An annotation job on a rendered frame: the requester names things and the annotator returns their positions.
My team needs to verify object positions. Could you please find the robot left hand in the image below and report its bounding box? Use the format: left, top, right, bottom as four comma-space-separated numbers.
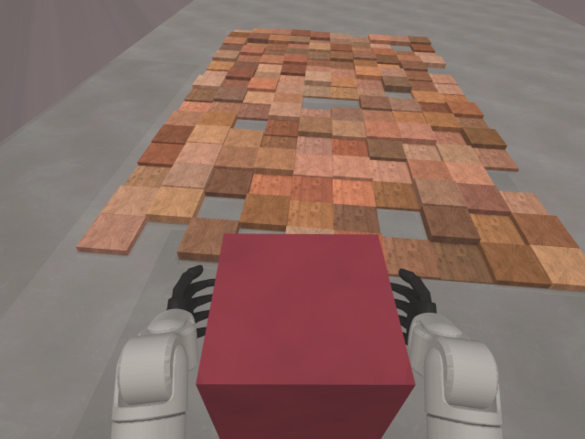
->
166, 265, 216, 338

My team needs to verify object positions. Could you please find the robot left forearm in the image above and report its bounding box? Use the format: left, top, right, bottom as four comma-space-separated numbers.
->
111, 309, 198, 439

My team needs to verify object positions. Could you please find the robot right hand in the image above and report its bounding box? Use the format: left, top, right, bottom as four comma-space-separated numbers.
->
390, 269, 437, 345

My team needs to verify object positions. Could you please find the robot right forearm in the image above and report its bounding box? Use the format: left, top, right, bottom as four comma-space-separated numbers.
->
408, 313, 503, 439

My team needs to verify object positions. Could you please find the carton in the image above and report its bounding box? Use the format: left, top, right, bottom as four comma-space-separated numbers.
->
196, 233, 416, 439

